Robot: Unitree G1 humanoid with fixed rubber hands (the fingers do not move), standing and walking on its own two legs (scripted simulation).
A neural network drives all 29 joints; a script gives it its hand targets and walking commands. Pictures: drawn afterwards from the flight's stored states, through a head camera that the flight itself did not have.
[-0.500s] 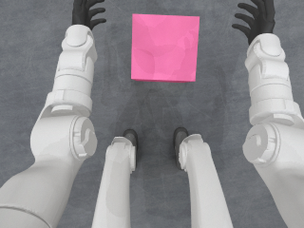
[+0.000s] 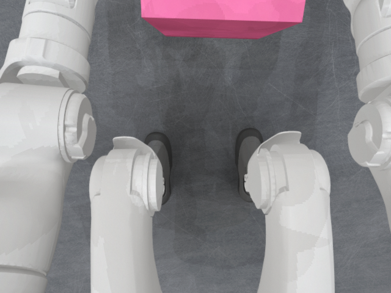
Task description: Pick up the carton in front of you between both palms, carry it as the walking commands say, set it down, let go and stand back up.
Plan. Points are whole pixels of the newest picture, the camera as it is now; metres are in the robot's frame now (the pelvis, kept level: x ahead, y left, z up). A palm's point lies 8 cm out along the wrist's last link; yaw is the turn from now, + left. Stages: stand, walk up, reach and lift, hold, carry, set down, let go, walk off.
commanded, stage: reach and lift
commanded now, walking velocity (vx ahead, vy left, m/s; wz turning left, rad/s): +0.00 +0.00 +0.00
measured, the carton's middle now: out of the picture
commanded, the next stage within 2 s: none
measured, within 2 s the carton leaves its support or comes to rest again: leaves its support in 1.02 s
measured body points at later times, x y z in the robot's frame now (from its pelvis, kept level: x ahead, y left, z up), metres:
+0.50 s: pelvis +0.01 +0.00 -0.03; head +0.39 -0.02 +0.21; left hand +0.59 +0.14 -0.20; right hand +0.57 -0.21 -0.20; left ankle +0.11 +0.12 -0.36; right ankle +0.12 -0.12 -0.36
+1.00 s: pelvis +0.01 +0.00 -0.04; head +0.38 -0.02 +0.20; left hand +0.59 +0.12 -0.20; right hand +0.57 -0.19 -0.20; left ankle +0.11 +0.12 -0.36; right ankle +0.12 -0.12 -0.36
